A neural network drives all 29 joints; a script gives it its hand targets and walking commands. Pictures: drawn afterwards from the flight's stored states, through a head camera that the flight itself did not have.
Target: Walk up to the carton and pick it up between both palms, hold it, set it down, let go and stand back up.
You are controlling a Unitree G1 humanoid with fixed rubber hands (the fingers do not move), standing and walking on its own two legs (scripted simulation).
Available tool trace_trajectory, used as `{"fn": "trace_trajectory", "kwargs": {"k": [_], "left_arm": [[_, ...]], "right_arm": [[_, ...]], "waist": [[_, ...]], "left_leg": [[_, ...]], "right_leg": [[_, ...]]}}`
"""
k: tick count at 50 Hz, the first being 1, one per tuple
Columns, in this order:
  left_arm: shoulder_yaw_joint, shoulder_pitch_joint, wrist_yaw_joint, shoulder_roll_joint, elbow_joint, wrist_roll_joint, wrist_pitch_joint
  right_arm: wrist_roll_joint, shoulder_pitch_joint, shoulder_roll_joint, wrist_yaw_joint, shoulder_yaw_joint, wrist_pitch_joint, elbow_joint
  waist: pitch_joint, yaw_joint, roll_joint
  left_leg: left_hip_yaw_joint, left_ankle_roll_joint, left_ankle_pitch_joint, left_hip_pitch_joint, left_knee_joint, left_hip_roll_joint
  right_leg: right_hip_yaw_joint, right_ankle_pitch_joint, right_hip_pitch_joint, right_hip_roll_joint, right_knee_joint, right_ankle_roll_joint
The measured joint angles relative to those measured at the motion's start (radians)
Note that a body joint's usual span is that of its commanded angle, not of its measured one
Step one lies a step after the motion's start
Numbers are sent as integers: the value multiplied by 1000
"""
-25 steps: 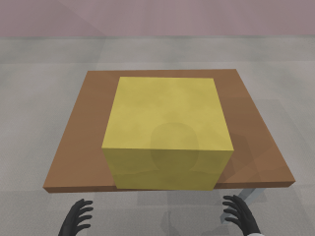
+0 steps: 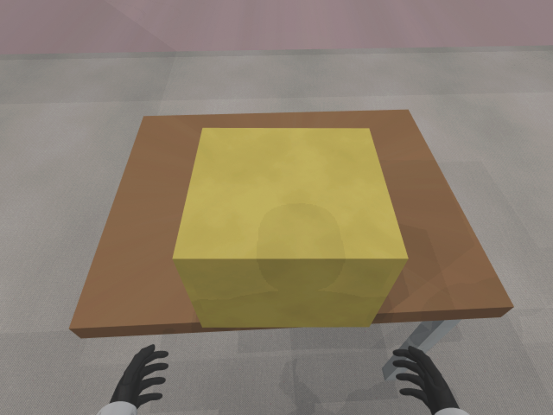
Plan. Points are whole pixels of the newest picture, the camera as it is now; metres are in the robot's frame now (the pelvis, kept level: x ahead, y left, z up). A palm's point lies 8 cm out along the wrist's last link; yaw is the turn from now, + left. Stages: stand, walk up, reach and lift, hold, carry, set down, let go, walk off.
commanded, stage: let go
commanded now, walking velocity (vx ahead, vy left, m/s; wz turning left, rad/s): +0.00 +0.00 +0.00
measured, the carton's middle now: (285, 227) +0.41 +0.00 -0.01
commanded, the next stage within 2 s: stand in 0.22 s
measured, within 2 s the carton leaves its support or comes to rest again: neither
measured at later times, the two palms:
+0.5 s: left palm out of the picture +0.07 +0.25 -0.11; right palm out of the picture +0.06 -0.23 -0.12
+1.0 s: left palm out of the picture -0.03 +0.25 -0.14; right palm out of the picture -0.02 -0.21 -0.14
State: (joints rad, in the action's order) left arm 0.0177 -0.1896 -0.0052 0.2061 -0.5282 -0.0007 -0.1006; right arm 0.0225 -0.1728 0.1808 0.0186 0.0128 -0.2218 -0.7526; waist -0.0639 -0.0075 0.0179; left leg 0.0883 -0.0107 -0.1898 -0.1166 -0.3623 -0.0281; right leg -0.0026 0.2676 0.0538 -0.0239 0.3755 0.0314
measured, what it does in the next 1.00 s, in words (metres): stands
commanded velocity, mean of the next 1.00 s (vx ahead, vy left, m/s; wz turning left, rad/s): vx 0.00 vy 0.00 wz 0.00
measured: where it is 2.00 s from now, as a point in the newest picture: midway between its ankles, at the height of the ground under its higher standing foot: outside the picture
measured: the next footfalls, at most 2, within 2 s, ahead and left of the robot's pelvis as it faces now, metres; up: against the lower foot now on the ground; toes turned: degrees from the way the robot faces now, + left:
none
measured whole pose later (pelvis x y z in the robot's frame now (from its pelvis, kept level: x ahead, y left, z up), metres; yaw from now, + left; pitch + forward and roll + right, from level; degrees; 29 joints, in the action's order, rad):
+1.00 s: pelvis -0.03 +0.03 +0.00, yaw +1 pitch -2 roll -1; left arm 0.03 -0.35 0.02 0.16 -0.99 0.03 0.02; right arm 0.03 -0.33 0.17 -0.01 0.03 0.00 -1.02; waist 0.00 0.00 -0.01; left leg 0.07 0.03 -0.18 -0.21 -0.42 -0.01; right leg -0.02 0.23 0.12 0.00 0.39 0.00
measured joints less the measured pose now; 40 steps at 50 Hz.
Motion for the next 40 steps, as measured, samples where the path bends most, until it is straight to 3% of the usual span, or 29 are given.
{"fn": "trace_trajectory", "kwargs": {"k": [13,19,22,40], "left_arm": [[-7,6,-2,-12,-20,0,-10],[-1,-23,-19,-3,-97,60,75],[8,-56,-20,2,-143,59,91],[9,-141,13,-27,-356,35,113]], "right_arm": [[-1,-4,13,5,7,9,7],[23,-36,28,-3,9,181,-14],[17,-69,32,2,13,216,-40],[9,-142,13,-18,20,222,-185]], "waist": [[16,-3,4],[43,-1,-17],[42,-2,-22],[73,4,-22]], "left_leg": [[7,6,2,2,-10,1],[-15,8,-26,-87,-95,-13],[-17,10,-31,-111,-114,-14],[-19,30,-7,-110,-90,5]], "right_leg": [[7,-1,3,2,16,-4],[-14,3,60,-9,45,-6],[-17,7,81,-10,61,-6],[-20,-14,77,8,39,-20]]}}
